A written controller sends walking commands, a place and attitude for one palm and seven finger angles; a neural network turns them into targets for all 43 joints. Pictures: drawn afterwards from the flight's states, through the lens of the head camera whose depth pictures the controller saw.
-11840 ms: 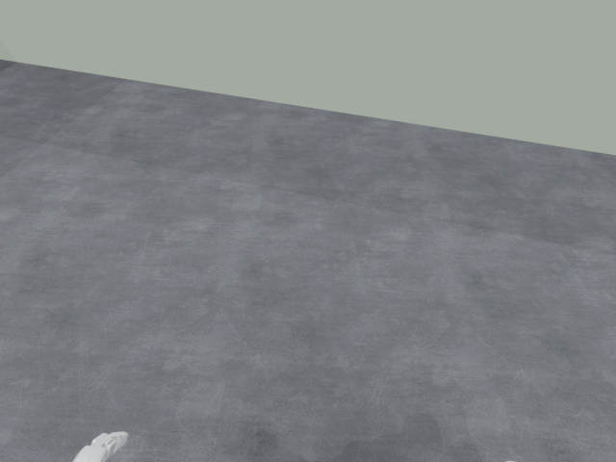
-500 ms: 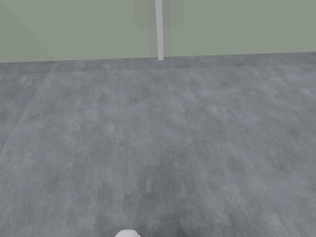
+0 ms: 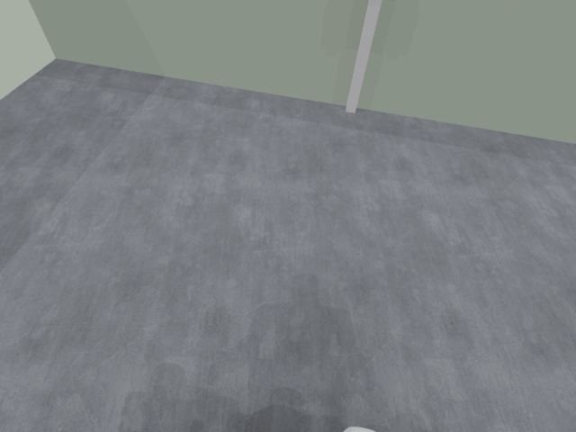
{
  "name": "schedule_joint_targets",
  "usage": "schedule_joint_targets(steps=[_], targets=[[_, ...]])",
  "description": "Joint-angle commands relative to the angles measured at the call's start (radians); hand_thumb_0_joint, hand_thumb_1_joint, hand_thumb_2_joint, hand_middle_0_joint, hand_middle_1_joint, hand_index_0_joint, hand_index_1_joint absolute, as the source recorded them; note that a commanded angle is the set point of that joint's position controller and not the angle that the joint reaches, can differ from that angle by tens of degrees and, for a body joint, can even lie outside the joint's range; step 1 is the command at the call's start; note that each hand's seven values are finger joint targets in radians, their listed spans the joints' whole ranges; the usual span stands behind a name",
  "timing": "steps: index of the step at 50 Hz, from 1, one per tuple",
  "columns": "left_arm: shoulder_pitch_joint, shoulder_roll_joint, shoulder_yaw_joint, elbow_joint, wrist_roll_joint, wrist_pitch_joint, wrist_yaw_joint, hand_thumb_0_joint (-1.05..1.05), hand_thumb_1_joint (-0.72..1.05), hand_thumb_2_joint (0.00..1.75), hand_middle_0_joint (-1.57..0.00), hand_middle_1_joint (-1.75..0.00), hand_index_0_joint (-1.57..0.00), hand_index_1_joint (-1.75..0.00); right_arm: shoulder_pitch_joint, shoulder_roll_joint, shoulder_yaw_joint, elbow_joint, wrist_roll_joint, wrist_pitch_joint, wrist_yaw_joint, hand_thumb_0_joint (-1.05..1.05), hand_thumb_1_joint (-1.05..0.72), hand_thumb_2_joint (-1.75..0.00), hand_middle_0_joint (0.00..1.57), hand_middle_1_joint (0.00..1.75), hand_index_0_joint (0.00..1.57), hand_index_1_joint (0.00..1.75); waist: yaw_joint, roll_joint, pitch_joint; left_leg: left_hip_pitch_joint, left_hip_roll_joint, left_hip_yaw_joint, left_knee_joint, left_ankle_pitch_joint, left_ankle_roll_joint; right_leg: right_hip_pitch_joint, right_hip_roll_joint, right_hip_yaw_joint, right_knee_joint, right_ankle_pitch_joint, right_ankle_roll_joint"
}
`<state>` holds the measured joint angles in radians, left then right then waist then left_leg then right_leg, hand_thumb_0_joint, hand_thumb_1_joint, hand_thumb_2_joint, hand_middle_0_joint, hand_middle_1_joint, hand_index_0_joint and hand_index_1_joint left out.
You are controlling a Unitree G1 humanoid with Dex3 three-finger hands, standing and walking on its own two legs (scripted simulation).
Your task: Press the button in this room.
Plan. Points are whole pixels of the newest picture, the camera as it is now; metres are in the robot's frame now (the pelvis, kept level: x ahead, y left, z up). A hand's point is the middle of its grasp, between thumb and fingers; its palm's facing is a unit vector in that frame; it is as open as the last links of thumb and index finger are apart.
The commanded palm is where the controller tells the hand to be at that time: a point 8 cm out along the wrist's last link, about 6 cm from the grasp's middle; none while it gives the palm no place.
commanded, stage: turn or walk to find it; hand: left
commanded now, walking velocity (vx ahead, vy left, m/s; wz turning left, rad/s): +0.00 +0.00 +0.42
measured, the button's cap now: out of the picture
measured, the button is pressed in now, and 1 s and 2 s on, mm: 0 0 0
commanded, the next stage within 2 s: none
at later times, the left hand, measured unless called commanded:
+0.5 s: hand out of the picture +0.00 +0.14 -0.15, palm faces +0.26 -0.93 -0.26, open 7.4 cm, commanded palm none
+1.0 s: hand out of the picture -0.08 +0.21 -0.17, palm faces +0.46 -0.85 -0.25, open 7.4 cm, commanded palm none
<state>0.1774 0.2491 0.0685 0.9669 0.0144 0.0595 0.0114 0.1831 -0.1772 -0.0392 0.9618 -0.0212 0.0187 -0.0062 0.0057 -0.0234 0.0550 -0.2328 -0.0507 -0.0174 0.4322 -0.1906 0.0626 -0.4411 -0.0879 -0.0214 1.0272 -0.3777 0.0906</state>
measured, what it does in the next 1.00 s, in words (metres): steps on the spot, turning left: right foot, then left foot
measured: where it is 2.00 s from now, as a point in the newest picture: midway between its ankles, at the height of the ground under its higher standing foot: outside the picture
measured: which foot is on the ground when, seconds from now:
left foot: down 0.00-0.22, up 0.24-0.68, down 0.70-1.00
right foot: up 0.00-0.20, down 0.22-0.70, up 0.72-1.00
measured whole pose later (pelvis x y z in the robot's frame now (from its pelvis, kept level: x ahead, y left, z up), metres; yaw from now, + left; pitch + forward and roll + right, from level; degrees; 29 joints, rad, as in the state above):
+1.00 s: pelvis -0.05 -0.01 +0.00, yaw +25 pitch +0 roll +0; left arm 0.17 0.25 0.06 0.96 0.01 0.06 0.01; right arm 0.15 -0.19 -0.04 0.95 -0.02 0.02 -0.01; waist 0.02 -0.02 0.07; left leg -0.22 -0.03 -0.02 0.46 -0.23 0.04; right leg -0.44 -0.09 -0.03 1.02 -0.41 0.09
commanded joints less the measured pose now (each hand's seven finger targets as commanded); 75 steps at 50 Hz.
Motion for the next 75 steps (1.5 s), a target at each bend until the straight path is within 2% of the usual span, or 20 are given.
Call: schedule_joint_targets(steps=[1, 9, 10, 11, 12, 17, 29, 33, 34, 35, 36, 41, 53, 57, 58, 59, 60, 62, 65, 75], targets=[[-0.056, 0.056, 0.004, -0.096, 0.0, -0.024, 0.009, 0.0, 0.9, 0.9, -0.2, -0.3, -0.2, -0.3, 0.079, -0.213, -0.06, -0.042, -0.002, -0.008, -0.012, 0.0, -0.9, -0.9, 0.2, 0.3, 0.2, 0.3, -0.05, 0.158, -0.077, 0.133, 0.288, -0.332, -0.123, 0.231, 0.12, -0.075, 0.01, 0.021, -0.091, -0.065, -0.002], [0.069, 0.058, 0.006, -0.077, -0.009, -0.048, 0.017, 0.0, 0.9, 0.9, -0.2, -0.3, -0.2, -0.3, 0.038, -0.194, -0.069, -0.058, 0.002, 0.005, -0.003, 0.0, -0.9, -0.9, 0.2, 0.3, 0.2, 0.3, 0.018, 0.122, -0.136, -0.099, 0.18, -0.334, -0.012, 0.139, 0.041, 0.335, 0.051, -0.009, -0.617, 0.15, -0.039], [0.097, 0.111, 0.016, -0.075, -0.001, -0.056, 0.022, 0.0, 0.9, 0.9, -0.2, -0.3, -0.2, -0.3, 0.05, -0.15, -0.064, -0.064, 0.01, 0.006, 0.003, 0.0, -0.9, -0.9, 0.2, 0.3, 0.2, 0.3, 0.027, 0.0, -0.155, -0.235, 0.11, -0.261, 0.086, -0.006, -0.017, 0.474, -0.071, 0.1, -0.713, 0.133, -0.075], [0.102, 0.191, 0.033, -0.082, 0.012, -0.061, 0.029, 0.0, 0.9, 0.9, -0.2, -0.3, -0.2, -0.3, 0.051, -0.096, -0.054, -0.087, 0.013, 0.003, 0.006, 0.0, -0.9, -0.9, 0.2, 0.3, 0.2, 0.3, 0.04, -0.259, -0.128, -0.408, -0.026, -0.082, 0.308, -0.267, -0.085, 0.519, -0.316, 0.354, -0.768, 0.111, -0.176], [0.074, 0.2, 0.028, -0.104, 0.005, -0.055, 0.03, 0.0, 0.9, 0.9, -0.2, -0.3, -0.2, -0.3, 0.025, -0.144, -0.068, -0.09, 0.002, 0.011, 0.003, 0.0, -0.9, -0.9, 0.2, 0.3, 0.2, 0.3, 0.041, -0.206, -0.092, -0.372, -0.011, -0.075, 0.516, -0.374, -0.087, 0.339, -0.405, 0.373, -0.789, 0.153, -0.248], [-0.058, 0.083, 0.003, -0.124, -0.001, -0.069, 0.024, 0.0, 0.9, 0.9, -0.2, -0.3, -0.2, -0.3, 0.117, -0.117, -0.069, -0.013, -0.005, 0.042, 0.021, 0.0, -0.9, -0.9, 0.2, 0.3, 0.2, 0.3, -0.047, -0.103, 0.013, -0.342, 0.052, -0.045, 0.795, -0.154, -0.115, 0.212, -0.198, 0.056, -0.746, 0.241, -0.179], [0.134, 0.156, 0.03, -0.048, 0.019, -0.064, 0.02, 0.0, 0.9, 0.9, -0.2, -0.3, -0.2, -0.3, -0.053, -0.095, -0.033, -0.054, 0.013, 0.017, 0.014, 0.0, -0.9, -0.9, 0.2, 0.3, 0.2, 0.3, 0.053, -0.189, -0.07, -0.206, 0.08, 0.078, 0.326, -0.284, -0.129, 0.411, -0.266, -0.01, -0.586, 0.671, -0.232], [0.087, 0.157, 0.028, -0.042, 0.004, -0.053, 0.016, 0.0, 0.9, 0.9, -0.2, -0.3, -0.2, -0.3, 0.039, -0.13, -0.037, -0.031, 0.013, 0.002, 0.014, 0.0, -0.9, -0.9, 0.2, 0.3, 0.2, 0.3, -0.014, -0.126, -0.121, 0.057, 0.074, 0.098, -0.012, 0.01, -0.102, 0.299, -0.222, -0.098, -0.436, 0.56, -0.134], [0.099, 0.119, 0.024, -0.061, -0.004, -0.046, 0.014, 0.0, 0.9, 0.9, -0.2, -0.3, -0.2, -0.3, 0.074, -0.206, -0.052, -0.029, 0.007, -0.011, 0.012, 0.0, -0.9, -0.9, 0.2, 0.3, 0.2, 0.3, -0.035, 0.056, -0.164, 0.223, 0.204, -0.057, -0.071, 0.205, -0.053, 0.134, -0.153, -0.147, -0.284, 0.338, -0.076], [0.084, 0.051, 0.001, -0.095, -0.006, -0.041, 0.008, 0.0, 0.9, 0.9, -0.2, -0.3, -0.2, -0.3, 0.115, -0.295, -0.073, -0.026, 0.004, -0.012, 0.007, 0.0, -0.9, -0.9, 0.2, 0.3, 0.2, 0.3, -0.055, 0.327, -0.15, 0.317, 0.431, -0.334, -0.068, 0.588, 0.065, -0.113, -0.038, -0.158, -0.103, -0.224, -0.012], [0.025, 0.065, -0.003, -0.106, 0.001, -0.031, 0.015, 0.0, 0.9, 0.9, -0.2, -0.3, -0.2, -0.3, 0.151, -0.311, -0.076, -0.008, 0.005, -0.001, 0.004, 0.0, -0.9, -0.9, 0.2, 0.3, 0.2, 0.3, -0.083, 0.259, -0.151, 0.235, 0.471, -0.298, -0.059, 0.599, 0.133, -0.071, -0.034, -0.071, 0.008, -0.291, -0.025], [0.021, 0.077, 0.009, -0.055, 0.001, -0.026, -0.001, 0.0, 0.9, 0.9, -0.2, -0.3, -0.2, -0.3, -0.002, -0.22, -0.044, -0.049, 0.003, -0.012, -0.016, 0.0, -0.9, -0.9, 0.2, 0.3, 0.2, 0.3, -0.02, 0.19, -0.058, 0.136, 0.293, -0.167, -0.08, 0.474, 0.079, -0.097, -0.028, -0.012, 0.102, -0.051, -0.012], [-0.047, 0.05, -0.005, -0.111, -0.006, -0.034, 0.008, 0.0, 0.9, 0.9, -0.2, -0.3, -0.2, -0.3, 0.044, -0.223, -0.064, -0.058, -0.005, -0.004, -0.008, 0.0, -0.9, -0.9, 0.2, 0.3, 0.2, 0.3, -0.042, 0.175, -0.083, 0.095, 0.278, -0.291, -0.052, 0.428, 0.11, 0.033, 0.031, -0.01, -0.227, -0.077, -0.01], [0.067, 0.063, 0.003, -0.085, -0.01, -0.051, 0.011, 0.0, 0.9, 0.9, -0.2, -0.3, -0.2, -0.3, 0.001, -0.213, -0.067, -0.07, 0.003, 0.0, -0.004, 0.0, -0.9, -0.9, 0.2, 0.3, 0.2, 0.3, 0.023, 0.153, -0.122, -0.051, 0.205, -0.281, 0.038, 0.302, 0.046, 0.289, 0.047, -0.033, -0.556, 0.165, -0.023], [0.102, 0.111, 0.011, -0.079, -0.002, -0.063, 0.016, 0.0, 0.9, 0.9, -0.2, -0.3, -0.2, -0.3, 0.015, -0.173, -0.063, -0.073, 0.011, -0.001, 0.001, 0.0, -0.9, -0.9, 0.2, 0.3, 0.2, 0.3, 0.035, 0.041, -0.14, -0.172, 0.144, -0.238, 0.122, 0.125, -0.006, 0.434, -0.038, 0.049, -0.665, 0.224, -0.042], [0.128, 0.199, 0.03, -0.079, 0.014, -0.071, 0.024, 0.0, 0.9, 0.9, -0.2, -0.3, -0.2, -0.3, 0.026, -0.101, -0.05, -0.092, 0.015, -0.002, 0.006, 0.0, -0.9, -0.9, 0.2, 0.3, 0.2, 0.3, 0.046, -0.249, -0.138, -0.347, -0.003, -0.068, 0.342, -0.253, -0.081, 0.512, -0.3, 0.312, -0.725, 0.281, -0.134], [0.116, 0.22, 0.028, -0.094, 0.007, -0.065, 0.024, 0.0, 0.9, 0.9, -0.2, -0.3, -0.2, -0.3, 0.004, -0.141, -0.062, -0.102, 0.008, 0.009, 0.001, 0.0, -0.9, -0.9, 0.2, 0.3, 0.2, 0.3, 0.053, -0.238, -0.111, -0.333, 0.0, -0.065, 0.542, -0.412, -0.088, 0.358, -0.414, 0.371, -0.751, 0.314, -0.234], [-0.006, 0.153, 0.026, -0.125, 0.002, -0.065, 0.027, 0.0, 0.9, 0.9, -0.2, -0.3, -0.2, -0.3, 0.032, -0.153, -0.072, -0.061, -0.002, 0.031, 0.01, 0.0, -0.9, -0.9, 0.2, 0.3, 0.2, 0.3, 0.001, -0.176, -0.023, -0.321, 0.044, -0.099, 0.737, -0.304, -0.085, 0.194, -0.323, 0.269, -0.802, 0.082, -0.23], [-0.053, 0.086, 0.002, -0.135, -0.002, -0.072, 0.022, 0.0, 0.9, 0.9, -0.2, -0.3, -0.2, -0.3, 0.106, -0.126, -0.066, -0.012, -0.004, 0.039, 0.021, 0.0, -0.9, -0.9, 0.2, 0.3, 0.2, 0.3, -0.041, -0.103, -0.009, -0.317, 0.063, -0.05, 0.81, -0.161, -0.11, 0.217, -0.21, 0.063, -0.749, 0.228, -0.174], [0.104, 0.109, 0.015, -0.07, 0.012, -0.073, 0.024, 0.0, 0.9, 0.9, -0.2, -0.3, -0.2, -0.3, 0.013, -0.113, -0.05, -0.021, 0.001, 0.04, 0.018, 0.0, -0.9, -0.9, 0.2, 0.3, 0.2, 0.3, 0.026, -0.139, -0.041, -0.299, 0.106, 0.007, 0.603, -0.224, -0.143, 0.352, -0.268, 0.01, -0.716, 0.374, -0.216]])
